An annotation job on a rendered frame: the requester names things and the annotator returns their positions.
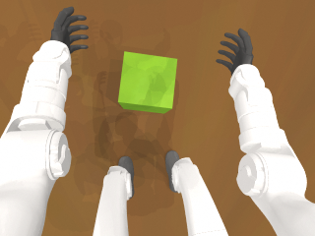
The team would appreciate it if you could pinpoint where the robot left upper arm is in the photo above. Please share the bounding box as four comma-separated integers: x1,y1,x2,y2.
0,129,72,236

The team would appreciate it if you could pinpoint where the robot right hand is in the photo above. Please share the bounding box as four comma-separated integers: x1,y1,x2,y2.
216,29,254,75

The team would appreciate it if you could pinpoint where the right robot thigh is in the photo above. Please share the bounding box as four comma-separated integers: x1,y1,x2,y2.
171,162,228,236

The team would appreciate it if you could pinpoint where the robot left hand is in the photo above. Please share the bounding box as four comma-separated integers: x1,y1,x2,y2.
50,6,89,54

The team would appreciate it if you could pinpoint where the right robot foot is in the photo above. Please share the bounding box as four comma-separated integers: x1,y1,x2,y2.
165,150,180,193

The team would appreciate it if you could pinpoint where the robot left forearm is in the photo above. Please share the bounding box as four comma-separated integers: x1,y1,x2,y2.
0,40,72,141

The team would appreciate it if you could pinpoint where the robot right upper arm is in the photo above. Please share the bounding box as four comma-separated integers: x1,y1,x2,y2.
236,151,315,236

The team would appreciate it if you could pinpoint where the carton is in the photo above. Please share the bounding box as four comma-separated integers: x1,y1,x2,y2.
118,51,177,114

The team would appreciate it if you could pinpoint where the robot right forearm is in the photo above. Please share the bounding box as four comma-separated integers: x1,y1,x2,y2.
228,64,307,189

